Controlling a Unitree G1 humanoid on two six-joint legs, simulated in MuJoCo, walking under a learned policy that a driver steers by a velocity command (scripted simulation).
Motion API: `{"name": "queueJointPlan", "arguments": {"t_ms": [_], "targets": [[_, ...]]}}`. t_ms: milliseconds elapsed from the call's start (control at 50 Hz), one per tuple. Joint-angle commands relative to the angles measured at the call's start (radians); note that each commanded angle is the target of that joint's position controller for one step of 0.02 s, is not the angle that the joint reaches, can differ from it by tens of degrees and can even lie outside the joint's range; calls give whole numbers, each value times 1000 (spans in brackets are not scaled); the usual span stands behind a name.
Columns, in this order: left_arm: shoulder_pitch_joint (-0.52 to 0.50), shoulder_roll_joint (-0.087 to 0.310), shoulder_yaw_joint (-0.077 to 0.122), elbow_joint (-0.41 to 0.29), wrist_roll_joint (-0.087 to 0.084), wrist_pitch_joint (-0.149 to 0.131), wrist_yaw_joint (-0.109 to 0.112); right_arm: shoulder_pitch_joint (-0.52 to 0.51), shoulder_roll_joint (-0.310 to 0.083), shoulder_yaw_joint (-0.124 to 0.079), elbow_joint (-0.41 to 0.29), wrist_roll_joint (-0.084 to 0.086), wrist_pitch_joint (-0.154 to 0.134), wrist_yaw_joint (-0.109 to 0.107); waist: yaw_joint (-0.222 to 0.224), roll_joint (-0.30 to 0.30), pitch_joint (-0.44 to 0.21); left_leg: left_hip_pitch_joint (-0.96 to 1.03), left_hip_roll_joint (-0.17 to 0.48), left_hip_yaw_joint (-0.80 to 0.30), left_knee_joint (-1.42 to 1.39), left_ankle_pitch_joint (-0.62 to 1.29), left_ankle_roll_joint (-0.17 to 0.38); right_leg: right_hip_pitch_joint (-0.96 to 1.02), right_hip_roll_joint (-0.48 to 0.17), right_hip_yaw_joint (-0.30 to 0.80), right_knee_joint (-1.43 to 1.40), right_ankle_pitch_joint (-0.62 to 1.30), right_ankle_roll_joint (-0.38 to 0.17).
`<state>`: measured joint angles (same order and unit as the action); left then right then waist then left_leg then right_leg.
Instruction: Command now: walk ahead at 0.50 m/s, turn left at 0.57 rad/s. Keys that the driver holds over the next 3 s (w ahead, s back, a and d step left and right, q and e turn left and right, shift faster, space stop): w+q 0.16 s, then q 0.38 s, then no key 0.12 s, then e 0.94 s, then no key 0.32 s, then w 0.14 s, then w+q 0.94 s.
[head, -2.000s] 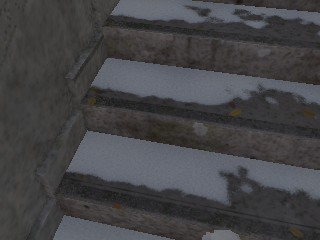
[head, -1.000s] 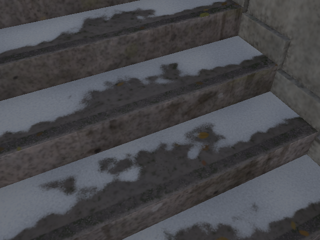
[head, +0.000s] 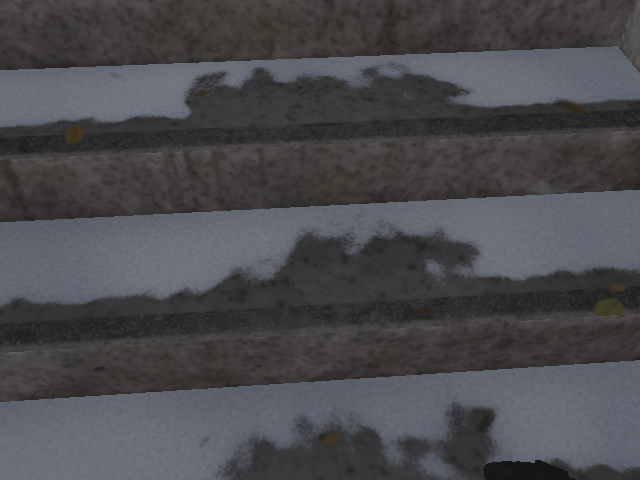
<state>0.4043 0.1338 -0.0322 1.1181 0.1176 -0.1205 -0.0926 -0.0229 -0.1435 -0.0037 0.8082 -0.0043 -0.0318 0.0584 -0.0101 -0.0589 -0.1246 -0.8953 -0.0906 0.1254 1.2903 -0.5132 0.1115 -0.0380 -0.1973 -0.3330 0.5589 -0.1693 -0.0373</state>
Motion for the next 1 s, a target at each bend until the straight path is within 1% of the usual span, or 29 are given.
{"name": "queueJointPlan", "arguments": {"t_ms": [20, 40, 60, 100, 160, 200, 240, 300, 340, 380, 420, 440, 460, 480, 500, 520, 540, 580, 640, 720, 740, 760, 800, 820, 860, 900, 920, 960, 1000], "targets": [[-114, 167, 48, -85, -60, 10, -45, 666, -261, -92, 167, -63, 12, -29, -241, 155, -139, 925, 178, -860, -766, 178, 238, -799, 185, 308, 902, 59, -41], [-143, 110, 40, -111, -77, 20, -46, 616, -246, -94, 181, -69, 2, -39, -202, 189, -90, 813, 209, -936, -818, 46, 232, -910, 201, 494, 1129, 149, -64], [-171, 82, 39, -118, -58, 18, -27, 598, -179, -81, 217, -50, -6, -33, -164, 209, -7, 691, 202, -906, -813, 29, 246, -995, 223, 547, 1337, 198, -96], [-235, 23, 16, -176, -41, 20, 8, 419, -67, -38, 240, -32, -21, -7, -16, 90, 1, 579, 177, -757, -792, 247, 214, -1104, 247, 571, 1504, 166, -143], [-240, 73, 11, -207, -37, 53, 27, 263, 17, 11, 262, -44, -42, 10, 96, 18, 18, 428, 115, -509, -801, 341, 169, -1202, 187, 479, 1494, 87, -171], [-302, 125, 27, -253, -74, 44, 53, 230, -26, 11, 215, -62, -81, -5, 92, 54, 34, 284, 66, -379, -869, 472, 130, -1055, 160, 396, 1342, 46, -125], [-404, 87, 9, -326, -102, 30, 80, 455, -50, 13, 265, -83, -98, -40, 17, 157, -16, 462, 127, -481, -867, 706, 133, -1175, 199, 365, 1605, -243, -61], [-716, 90, -17, -488, -81, 41, 105, 688, -54, 6, 368, -107, -98, -44, -76, 35, 28, 779, 194, -555, -810, 611, 55, -1448, 137, 410, 1192, -363, -75], [-780, 26, -38, -546, -73, 79, 90, 492, -100, -11, 244, -60, -81, -1, -1, 74, 49, 362, 178, -507, -1066, 532, 96, -942, 116, 274, 816, -306, -54], [-605, 6, -26, -526, -106, 93, 61, 358, -211, -36, 123, -6, -107, 16, 111, 209, 29, 67, 211, -506, -1082, 1090, 106, -398, 197, 202, 895, 76, 28], [-326, 210, 68, -430, -96, 88, 95, 277, -269, -78, 23, 46, -139, 12, 215, 138, -79, 389, 127, -464, -848, 1439, 42, -256, 313, 205, 427, -66, 35], [-113, 317, 100, -376, -64, 71, 123, 340, -105, -53, 17, 0, -144, 21, 177, -33, -347, 354, 52, -446, -441, 1176, -26, 89, 106, 540, 388, 552, -175], [-4, 344, 98, -383, -30, 73, 102, 529, 2, -35, 27, -25, -119, 29, 152, -361, -562, 99, -153, -429, 57, 46, -98, 258, -270, 1277, -2, 572, -501], [5, 318, 100, -360, -19, 54, 99, 472, -68, -75, 65, -9, -77, 33, 170, -221, -273, -10, -71, -528, 377, 232, -78, -30, -252, 1441, -182, -47, -414], [-178, 258, 89, -364, -66, 25, 92, 386, -103, -92, 66, 2, -57, 14, 103, -172, -34, -94, -2, -451, 429, 334, -63, -292, -173, 1213, -173, -453, -307], [-336, 153, 70, -368, -108, 14, 90, 416, -105, -89, 100, -11, -37, -11, 37, -74, -51, -37, 54, -366, 452, 378, -57, -412, -148, 985, -132, -476, -253], [-381, 33, 39, -333, -112, 7, 88, 390, -62, -71, 100, -39, -40, -25, -16, 49, -11, 3, 93, -317, 395, 390, -33, -511, -103, 791, -84, -374, -206], [-450, -36, 34, -322, -112, -5, 124, 332, -20, -48, 81, -38, -25, -4, -72, 82, 6, 108, 148, -276, 235, 346, -40, -606, 3, 544, -99, -187, -122], [-436, 53, 62, -327, -82, -19, 126, 322, -97, -46, 98, -2, -33, 50, -31, 38, -40, 122, 101, -279, 320, 414, -63, -574, 38, 402, -162, -31, -120], [-357, 138, 71, -293, -89, -1, 84, 220, -217, -71, 62, -37, -37, 21, 17, 50, -18, 28, 125, -320, 185, 388, -138, -434, -21, 452, -196, -210, -162], [-352, 144, 69, -293, -92, 1, 74, 226, -211, -67, 71, -46, -32, 12, 6, 45, -7, 43, 152, -310, 145, 413, -140, -442, -31, 479, -198, -266, -175], [-95, 120, 91, -149, -145, 15, 122, 198, -64, -34, -35, -39, 15, -49, -49, 60, 103, 60, 171, -192, 52, 501, -128, -418, -56, 504, -218, -377, -169], [-91, 138, 92, -147, -132, 51, 159, 236, -64, -13, -30, -25, 40, -72, -24, 5, 101, 118, 174, -108, -161, 337, -142, -363, 9, 465, -249, -360, -180], [-347, 133, 70, -321, -75, -7, 76, 178, -183, -40, -2, -58, 12, -29, 41, -20, -29, 191, 178, -141, -223, 165, -192, -354, -4, 453, -211, -356, -151], [-354, 176, 83, -318, -110, -31, 43, 97, -225, -83, -48, -21, -6, -29, 23, -14, 0, 412, 136, -102, -589, 107, -202, -420, 0, 478, -158, -334, -136], [-310, 214, 93, -304, -89, -5, 41, 130, -216, -97, -23, 5, -13, -57, 28, -25, 53, 542, 102, -96, -842, 375, -147, -446, -50, 545, -102, -401, -168], [-236, 185, 100, -306, -100, -1, 41, 118, -265, -126, -48, -5, -40, -70, 61, 30, 20, 669, 88, -61, -742, 295, -48, -545, 19, 478, -93, -334, -154], [-372, 146, 85, -388, -92, -6, 41, 239, -295, -147, -36, -18, -87, -99, -73, 245, -14, 801, 386, -531, -988, 130, 235, -777, 204, 282, 310, -240, 15], [-268, 132, 79, -348, -108, -2, 74, 141, -262, -130, -84, -66, -118, -110, -17, 179, -55, 761, 482, -628, -985, 315, 248, -901, 192, 491, 901, -244, 40]]}}
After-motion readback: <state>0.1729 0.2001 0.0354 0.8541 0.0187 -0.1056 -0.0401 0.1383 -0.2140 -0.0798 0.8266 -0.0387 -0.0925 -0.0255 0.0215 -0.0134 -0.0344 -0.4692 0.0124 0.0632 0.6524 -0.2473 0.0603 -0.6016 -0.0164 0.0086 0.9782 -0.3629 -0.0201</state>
